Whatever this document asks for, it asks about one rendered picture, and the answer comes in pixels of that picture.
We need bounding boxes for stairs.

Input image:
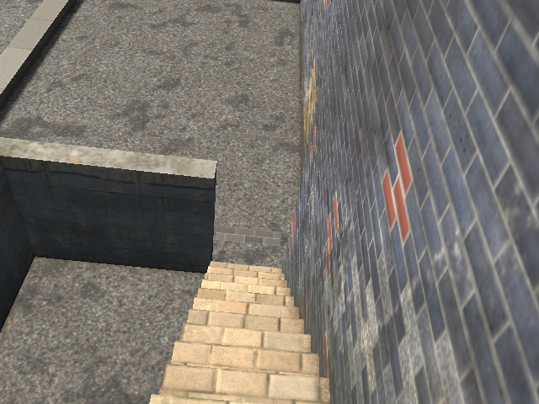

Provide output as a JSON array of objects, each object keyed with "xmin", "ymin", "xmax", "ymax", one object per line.
[{"xmin": 149, "ymin": 261, "xmax": 330, "ymax": 404}]

